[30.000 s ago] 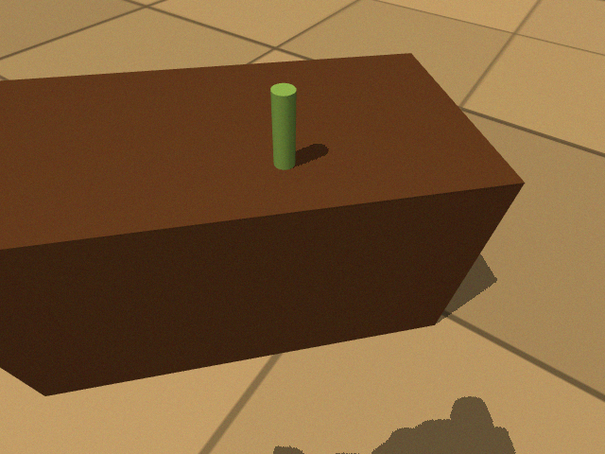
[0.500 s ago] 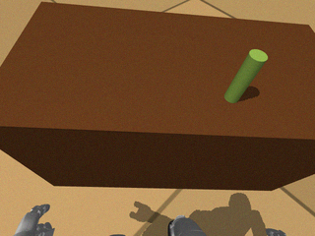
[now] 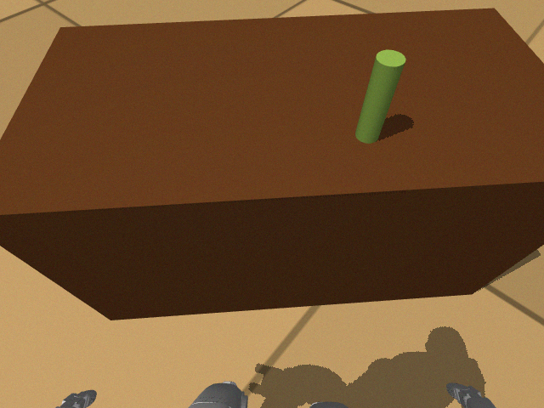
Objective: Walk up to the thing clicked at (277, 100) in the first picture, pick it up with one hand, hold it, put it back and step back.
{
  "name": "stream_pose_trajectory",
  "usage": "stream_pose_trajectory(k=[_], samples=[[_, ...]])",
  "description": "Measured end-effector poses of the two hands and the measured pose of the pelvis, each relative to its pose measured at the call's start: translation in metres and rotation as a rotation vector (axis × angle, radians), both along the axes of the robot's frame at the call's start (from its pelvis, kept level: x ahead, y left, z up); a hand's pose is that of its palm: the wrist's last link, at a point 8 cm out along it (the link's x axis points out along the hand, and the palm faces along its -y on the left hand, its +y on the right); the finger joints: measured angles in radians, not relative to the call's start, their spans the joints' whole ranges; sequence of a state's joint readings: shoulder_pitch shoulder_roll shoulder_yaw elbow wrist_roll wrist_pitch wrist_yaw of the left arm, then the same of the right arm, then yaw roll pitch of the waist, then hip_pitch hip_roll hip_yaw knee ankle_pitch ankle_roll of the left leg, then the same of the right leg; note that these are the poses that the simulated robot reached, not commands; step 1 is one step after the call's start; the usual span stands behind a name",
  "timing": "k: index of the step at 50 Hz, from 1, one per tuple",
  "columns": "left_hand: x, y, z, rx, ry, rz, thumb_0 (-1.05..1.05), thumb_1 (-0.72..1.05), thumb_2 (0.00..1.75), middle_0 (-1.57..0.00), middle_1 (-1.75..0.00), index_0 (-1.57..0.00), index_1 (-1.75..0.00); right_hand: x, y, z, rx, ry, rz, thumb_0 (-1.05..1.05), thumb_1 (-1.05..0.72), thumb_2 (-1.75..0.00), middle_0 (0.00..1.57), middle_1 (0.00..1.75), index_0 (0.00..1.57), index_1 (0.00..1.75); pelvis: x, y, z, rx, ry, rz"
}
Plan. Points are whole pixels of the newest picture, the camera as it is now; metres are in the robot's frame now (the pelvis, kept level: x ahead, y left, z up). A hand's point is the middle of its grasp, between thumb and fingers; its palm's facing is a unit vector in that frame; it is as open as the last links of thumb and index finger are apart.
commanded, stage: step back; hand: right
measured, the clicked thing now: (377, 101) +0.65 -0.20 +0.03
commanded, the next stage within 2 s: none
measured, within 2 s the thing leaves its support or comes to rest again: neither
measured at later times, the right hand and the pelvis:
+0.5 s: hand out of the picture -0.03 -0.26 -0.12, palm faces -0.11 +0.89 -0.45, open 7.4 cm; pelvis -0.13 +0.01 +0.01, yaw +3 degrees
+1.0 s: hand out of the picture -0.21 -0.33 -0.16, palm faces -0.10 +0.92 -0.38, open 7.4 cm; pelvis -0.29 -0.06 +0.00, yaw +4 degrees
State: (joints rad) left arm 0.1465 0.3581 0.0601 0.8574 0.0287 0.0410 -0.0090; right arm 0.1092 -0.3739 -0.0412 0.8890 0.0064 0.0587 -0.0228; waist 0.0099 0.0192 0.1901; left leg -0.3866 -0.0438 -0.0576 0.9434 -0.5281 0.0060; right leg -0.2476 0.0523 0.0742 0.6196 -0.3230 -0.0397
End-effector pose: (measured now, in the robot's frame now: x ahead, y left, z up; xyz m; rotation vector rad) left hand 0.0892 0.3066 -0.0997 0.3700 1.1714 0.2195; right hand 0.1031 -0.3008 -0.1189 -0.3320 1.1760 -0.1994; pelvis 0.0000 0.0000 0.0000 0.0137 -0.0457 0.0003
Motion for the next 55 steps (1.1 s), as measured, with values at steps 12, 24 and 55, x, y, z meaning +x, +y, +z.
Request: stream_pose_trajectory(k=[12, 24, 55], samples=[[-0.033, 0.003, 0.006, -0.007, -0.135, 0.006, 0.01, 0.90, 0.90, -0.20, -0.30, -0.21, -0.30, -0.052, -0.007, 0.009, -0.072, 0.018, 0.086, 0.01, -0.91, -0.89, 0.20, 0.30, 0.20, 0.30, -0.063, 0.005, -0.002, -0.011, 0.023, 0.069], [-0.137, 0.015, -0.016, -0.071, -0.038, 0.082, 0.01, 0.91, 0.90, -0.20, -0.30, -0.20, -0.30, -0.129, 0.007, 0.043, -0.101, 0.010, 0.095, 0.01, -0.90, -0.89, 0.20, 0.30, 0.21, 0.30, -0.127, 0.007, 0.009, -0.049, 0.010, 0.054], [-0.312, -0.052, 0.006, 0.033, -0.157, 0.050, 0.01, 0.90, 0.90, -0.20, -0.30, -0.21, -0.30, -0.355, -0.066, -0.007, -0.050, 0.125, 0.106, 0.01, -0.91, -0.89, 0.20, 0.30, 0.20, 0.30, -0.335, -0.063, -0.009, 0.002, 0.019, 0.124]])
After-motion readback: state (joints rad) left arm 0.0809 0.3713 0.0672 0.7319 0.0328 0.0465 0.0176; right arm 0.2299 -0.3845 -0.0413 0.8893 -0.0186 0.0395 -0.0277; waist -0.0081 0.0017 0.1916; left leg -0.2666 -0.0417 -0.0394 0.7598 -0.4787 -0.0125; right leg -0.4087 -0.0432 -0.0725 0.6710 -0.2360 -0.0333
